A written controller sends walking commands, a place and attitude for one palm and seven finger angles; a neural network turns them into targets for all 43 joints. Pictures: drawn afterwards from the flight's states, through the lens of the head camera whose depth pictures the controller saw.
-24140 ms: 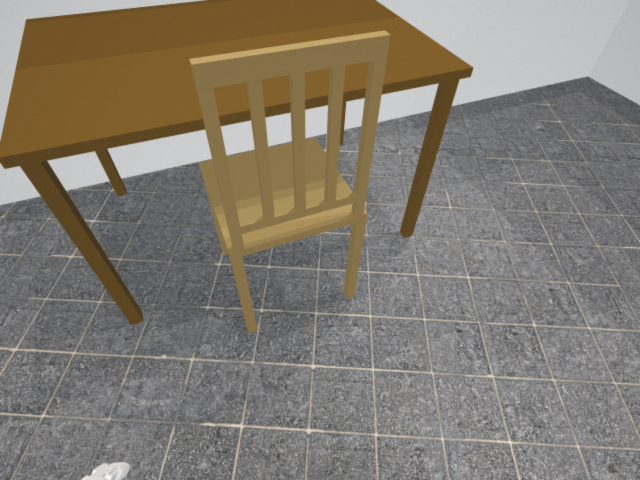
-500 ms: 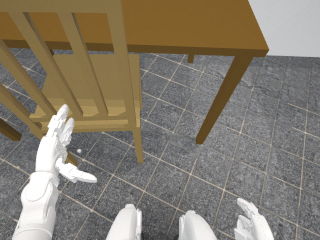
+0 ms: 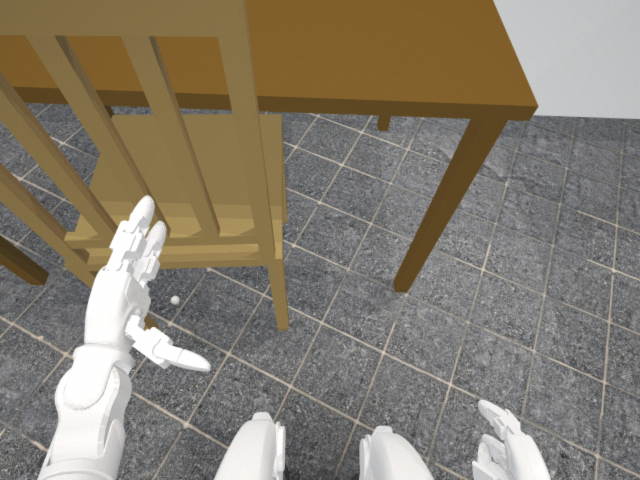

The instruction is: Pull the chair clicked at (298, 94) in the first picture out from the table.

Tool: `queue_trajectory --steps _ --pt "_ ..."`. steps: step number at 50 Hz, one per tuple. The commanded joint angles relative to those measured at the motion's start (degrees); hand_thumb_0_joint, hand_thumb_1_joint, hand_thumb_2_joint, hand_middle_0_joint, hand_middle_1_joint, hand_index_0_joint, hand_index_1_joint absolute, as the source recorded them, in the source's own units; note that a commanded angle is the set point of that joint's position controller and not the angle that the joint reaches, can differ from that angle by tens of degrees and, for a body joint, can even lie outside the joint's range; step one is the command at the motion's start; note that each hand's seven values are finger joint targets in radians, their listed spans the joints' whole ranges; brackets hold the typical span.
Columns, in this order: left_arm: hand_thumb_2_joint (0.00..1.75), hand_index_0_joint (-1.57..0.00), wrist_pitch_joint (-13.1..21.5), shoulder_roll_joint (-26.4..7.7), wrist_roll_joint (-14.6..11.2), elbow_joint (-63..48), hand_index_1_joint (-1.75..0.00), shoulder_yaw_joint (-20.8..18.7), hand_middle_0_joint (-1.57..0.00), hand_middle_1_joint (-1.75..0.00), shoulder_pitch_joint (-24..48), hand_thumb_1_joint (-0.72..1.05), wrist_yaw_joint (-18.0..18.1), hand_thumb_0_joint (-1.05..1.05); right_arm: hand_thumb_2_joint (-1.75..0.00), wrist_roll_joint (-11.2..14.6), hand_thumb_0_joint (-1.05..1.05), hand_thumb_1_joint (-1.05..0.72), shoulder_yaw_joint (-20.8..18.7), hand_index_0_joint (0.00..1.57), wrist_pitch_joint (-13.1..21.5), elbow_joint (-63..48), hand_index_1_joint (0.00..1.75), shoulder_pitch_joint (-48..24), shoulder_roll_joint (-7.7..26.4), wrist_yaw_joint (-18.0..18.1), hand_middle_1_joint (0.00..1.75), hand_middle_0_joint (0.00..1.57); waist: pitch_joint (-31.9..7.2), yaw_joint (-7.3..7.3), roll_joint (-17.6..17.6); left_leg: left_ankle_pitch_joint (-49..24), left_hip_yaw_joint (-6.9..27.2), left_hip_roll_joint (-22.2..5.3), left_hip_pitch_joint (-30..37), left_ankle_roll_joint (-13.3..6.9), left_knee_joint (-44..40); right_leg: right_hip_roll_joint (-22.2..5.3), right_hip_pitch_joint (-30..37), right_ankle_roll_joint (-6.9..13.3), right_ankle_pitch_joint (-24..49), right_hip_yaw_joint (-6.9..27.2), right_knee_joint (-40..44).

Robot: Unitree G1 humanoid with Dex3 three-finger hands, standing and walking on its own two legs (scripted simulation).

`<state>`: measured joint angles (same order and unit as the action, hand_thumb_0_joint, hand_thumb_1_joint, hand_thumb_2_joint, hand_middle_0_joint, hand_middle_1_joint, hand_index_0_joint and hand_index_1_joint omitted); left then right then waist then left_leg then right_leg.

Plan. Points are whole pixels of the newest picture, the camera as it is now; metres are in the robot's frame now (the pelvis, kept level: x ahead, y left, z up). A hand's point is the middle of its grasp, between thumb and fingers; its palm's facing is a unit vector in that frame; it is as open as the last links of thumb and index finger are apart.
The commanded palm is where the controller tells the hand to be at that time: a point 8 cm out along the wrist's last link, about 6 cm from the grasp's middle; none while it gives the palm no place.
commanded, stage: aim the fingers beside a spindle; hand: left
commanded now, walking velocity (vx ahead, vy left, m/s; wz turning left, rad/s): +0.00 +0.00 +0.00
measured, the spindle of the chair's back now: (120, 162) +0.50 +0.29 +0.05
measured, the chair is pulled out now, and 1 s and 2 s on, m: -0.05 -0.05 -0.05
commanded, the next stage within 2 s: push the fingers through the gap in 0.20 s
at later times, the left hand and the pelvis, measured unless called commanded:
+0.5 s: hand (174, 298) +0.33 +0.19 +0.01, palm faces +0.02 -1.00 -0.04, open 16.9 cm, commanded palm +0.31 +0.24 +0.03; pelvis -0.01 +0.00 -0.01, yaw +0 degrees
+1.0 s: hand (177, 253) +0.38 +0.20 +0.03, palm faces +0.01 -1.00 -0.05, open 16.9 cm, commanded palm +0.36 +0.24 +0.02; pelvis +0.00 +0.00 +0.00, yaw +0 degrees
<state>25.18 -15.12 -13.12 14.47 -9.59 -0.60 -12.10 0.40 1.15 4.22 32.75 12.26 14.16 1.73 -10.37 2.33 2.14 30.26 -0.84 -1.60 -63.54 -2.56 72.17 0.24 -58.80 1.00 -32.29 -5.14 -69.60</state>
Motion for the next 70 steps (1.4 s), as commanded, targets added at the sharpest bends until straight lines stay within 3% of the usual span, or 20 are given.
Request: queue_trajectory --steps 1,3,5,9,11,16,19,23,25,28,32,37,40,46,48,54,62,64,67,70 --pt "0.30 -0.06 0.6 -8.2 -0.3 3.4 -0.08 -7.2 -0.06 -0.08 7.7 -0.50 1.1 0.00 -0.90 0.6 0.00 -0.90 -3.2 0.20 1.2 -6.5 0.30 -0.2 8.6 0.5 0.30 0.20 -10.5 0.99 -3.6 -9.3 4.1 1.2 9.5 1.3 -8.5 1.6 4.2 0.1 9.2 2.1 8.8" --pt "0.30 -0.06 0.4 -8.6 -0.6 3.4 -0.08 -7.2 -0.06 -0.08 8.5 -0.50 -0.5 0.00 -0.90 0.8 0.00 -0.90 -3.2 0.20 1.0 -7.5 0.30 -0.4 8.9 0.5 0.30 0.20 -12.3 0.47 -2.3 -9.7 3.6 1.4 9.6 1.0 -8.2 1.4 5.4 0.4 9.7 2.8 9.0" --pt "0.30 -0.06 1.7 -9.8 -1.3 -2.6 -0.08 -7.0 -0.06 -0.08 10.2 -0.50 -2.3 0.00 -0.90 0.9 0.00 -0.90 -3.4 0.20 1.3 -8.6 0.30 -0.6 8.9 0.6 0.30 0.20 -18.6 -0.09 0.8 -12.8 3.3 1.3 13.1 0.9 -8.0 1.3 7.8 0.5 12.9 3.5 8.6" --pt "0.30 -0.06 5.6 -9.9 -2.4 -20.3 -0.08 -3.3 -0.06 -0.08 13.6 -0.50 -3.1 0.00 -0.90 0.5 0.00 -0.90 -3.7 0.20 3.4 -8.6 0.30 0.0 8.5 1.0 0.30 0.20 -28.3 -0.18 9.4 -23.2 5.2 0.3 27.8 1.7 -9.0 1.4 6.6 1.0 17.0 2.7 8.2" --pt "0.30 -0.06 5.6 -10.0 -2.6 -19.9 -0.08 -3.9 -0.06 -0.08 9.4 -0.50 -1.7 0.00 -0.90 0.3 0.00 -0.90 -3.6 0.20 3.9 -7.6 0.30 0.3 8.5 1.2 0.30 0.20 -25.5 0.16 7.4 -24.2 5.9 0.0 27.9 1.9 -9.7 1.4 5.8 0.8 17.0 2.0 8.7" --pt "0.30 -0.06 1.1 -7.2 -0.4 -0.6 -0.08 -5.1 -0.06 -0.08 8.2 -0.50 0.7 0.00 -0.90 0.5 0.00 -0.90 -3.4 0.20 2.4 -5.5 0.30 0.0 8.7 0.9 0.30 0.20 -11.3 1.92 -2.1 -11.0 5.3 0.7 12.8 1.4 -9.0 1.6 2.1 0.2 9.8 1.3 8.5" --pt "0.30 -0.06 -0.3 -8.7 -0.4 0.9 -0.08 -6.4 -0.06 -0.08 12.4 -0.50 0.2 0.00 -0.90 0.8 0.00 -0.90 -3.2 0.20 1.8 -7.1 0.30 -0.4 9.1 0.8 0.30 0.20 -13.3 0.89 -1.3 -8.6 4.3 1.3 11.7 1.2 -9.1 1.3 4.4 0.4 8.4 2.4 9.2" --pt "0.30 -0.06 2.5 -10.8 -0.6 -10.4 -0.08 -5.4 -0.06 -0.08 18.9 -0.50 -0.6 0.00 -0.90 0.5 0.00 -0.90 -3.4 0.20 2.6 -8.2 0.30 -0.1 8.8 1.2 0.30 0.20 -24.2 0.14 5.5 -16.9 4.7 0.7 21.1 1.4 -9.0 1.3 6.4 0.8 13.7 2.9 8.3" --pt "0.30 -0.06 4.1 -11.2 -0.5 -12.5 -0.08 -5.2 -0.06 -0.08 20.5 -0.50 -0.3 0.00 -0.90 0.2 0.00 -0.90 -3.4 0.20 2.9 -7.2 0.30 0.3 8.6 1.3 0.30 0.20 -25.8 0.51 6.6 -19.9 5.2 0.4 24.7 1.7 -8.9 1.3 5.4 0.8 15.0 2.7 8.3" --pt "0.30 -0.06 3.9 -10.6 -0.1 -5.2 -0.08 -5.1 -0.06 -0.08 22.8 -0.50 0.5 0.00 -0.90 0.1 0.00 -0.90 -3.1 0.20 3.0 -5.2 0.30 0.9 8.8 1.5 0.30 0.20 -20.3 2.40 3.1 -16.2 5.8 0.2 20.1 1.4 -8.3 1.6 2.3 0.5 12.2 2.2 8.2" --pt "0.30 -0.06 0.7 -11.3 0.5 7.4 -0.08 -7.4 -0.06 -0.08 22.2 -0.50 -0.1 0.00 -0.90 0.6 0.00 -0.90 -2.9 0.20 1.8 -4.8 0.30 1.2 9.4 1.3 0.30 0.20 -15.3 1.70 -0.4 -9.9 4.4 0.9 12.1 1.3 -8.5 1.5 3.7 0.4 9.1 2.8 8.9" --pt "0.30 -0.06 0.4 -14.4 -0.1 3.4 -0.08 -9.7 -0.06 -0.08 25.8 -0.50 -1.3 0.00 -0.90 0.7 0.00 -0.90 -3.1 0.20 1.0 -6.5 0.30 1.9 9.1 1.1 0.30 0.20 -23.1 0.24 2.2 -15.4 3.5 0.9 16.2 1.2 -8.6 1.3 8.8 0.5 14.6 3.9 9.0" --pt "0.30 -0.06 3.1 -15.2 -0.5 -0.8 -0.08 -10.0 -0.06 -0.08 29.2 -0.50 -0.9 0.00 -0.90 0.4 0.00 -0.90 -3.3 0.20 1.3 -5.6 0.30 2.6 8.9 1.1 0.30 0.20 -26.1 0.83 4.0 -19.8 3.9 0.5 20.0 1.4 -8.1 1.5 8.5 0.4 17.6 3.8 8.4" --pt "0.30 -0.06 3.5 -12.3 0.5 8.6 -0.08 -7.9 -0.06 -0.08 29.3 -0.50 -1.0 0.00 -0.90 0.3 0.00 -0.90 -3.4 0.20 1.1 -3.1 0.30 3.9 9.3 0.8 0.30 0.20 -19.3 2.73 1.8 -16.6 4.6 0.3 16.7 1.5 -8.2 1.7 3.8 0.3 14.2 2.8 8.4" --pt "0.30 -0.06 2.5 -10.5 0.8 10.8 -0.08 -5.9 -0.06 -0.08 31.2 -0.50 -1.7 0.00 -0.90 0.4 0.00 -0.90 -3.5 0.20 1.1 -3.0 0.30 4.3 9.5 0.5 0.30 0.20 -18.1 3.24 3.2 -15.6 4.9 0.3 17.2 1.5 -8.5 1.5 1.7 0.5 12.9 2.5 8.5" --pt "0.30 -0.06 3.1 -14.4 0.7 6.4 -0.08 -9.0 -0.06 -0.08 34.3 -0.50 -0.8 0.00 -0.90 0.1 0.00 -0.90 -3.9 0.20 0.3 -3.6 0.30 5.0 9.7 0.3 0.30 0.20 -25.7 1.65 4.7 -21.9 5.3 0.0 23.2 1.9 -8.6 1.5 3.8 0.7 16.8 2.6 8.0" --pt "0.30 -0.06 4.8 -15.8 2.8 14.9 -0.08 -10.6 -0.06 -0.08 38.9 -0.50 1.6 0.00 -0.90 -0.3 0.00 -0.90 -3.3 0.20 -0.7 -2.5 0.30 5.3 9.3 0.2 0.30 0.20 -21.0 2.73 2.1 -17.0 4.6 0.4 16.7 1.7 -7.8 1.7 3.3 0.4 14.5 3.0 7.5" --pt "0.30 -0.06 4.3 -13.2 3.2 16.4 -0.08 -8.1 -0.06 -0.08 39.4 -0.50 0.7 0.00 -0.90 -0.3 0.00 -0.90 -3.3 0.20 -1.0 -2.6 0.30 5.7 9.5 -0.1 0.30 0.20 -22.0 2.99 4.1 -17.7 4.9 0.3 18.9 1.9 -8.1 1.7 1.8 0.6 14.1 2.8 7.5" --pt "0.30 -0.06 3.6 -13.3 2.9 16.8 -0.08 -6.9 -0.06 -0.08 44.0 -0.50 -0.6 0.00 -0.90 -0.1 0.00 -0.90 -3.5 0.20 -1.4 -2.4 0.30 6.3 10.0 -0.1 0.30 0.20 -22.3 4.04 3.8 -17.6 5.3 0.0 20.1 1.8 -8.0 1.6 0.9 0.6 13.8 2.7 8.1" --pt "0.30 -0.06 4.0 -13.7 2.4 15.8 -0.08 -7.4 -0.06 -0.08 45.8 -0.50 -0.8 0.00 -0.90 -0.1 0.00 -0.90 -3.7 0.20 -1.5 -2.3 0.30 6.8 10.1 -0.1 0.30 0.20 -25.4 3.77 4.5 -19.9 5.8 -0.1 22.4 2.0 -7.8 1.6 0.8 0.7 14.8 2.6 7.7"
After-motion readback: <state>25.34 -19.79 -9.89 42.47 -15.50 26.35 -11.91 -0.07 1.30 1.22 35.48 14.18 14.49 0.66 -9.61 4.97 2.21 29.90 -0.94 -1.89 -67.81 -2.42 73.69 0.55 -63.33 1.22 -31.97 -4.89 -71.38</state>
